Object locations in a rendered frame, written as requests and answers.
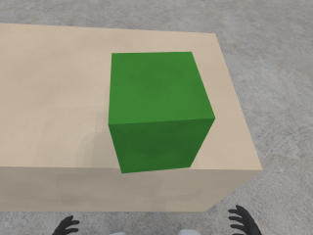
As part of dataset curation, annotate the robot left hand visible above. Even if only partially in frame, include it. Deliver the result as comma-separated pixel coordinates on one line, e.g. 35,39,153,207
52,215,80,235

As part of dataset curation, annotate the robot right hand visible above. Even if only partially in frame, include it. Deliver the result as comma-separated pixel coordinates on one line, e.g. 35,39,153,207
228,205,262,235

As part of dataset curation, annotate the pedestal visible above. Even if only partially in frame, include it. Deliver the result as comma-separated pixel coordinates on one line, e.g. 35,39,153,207
0,23,263,212

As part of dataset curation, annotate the carton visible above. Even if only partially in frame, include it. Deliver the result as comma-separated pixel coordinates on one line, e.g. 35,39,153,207
108,51,215,173

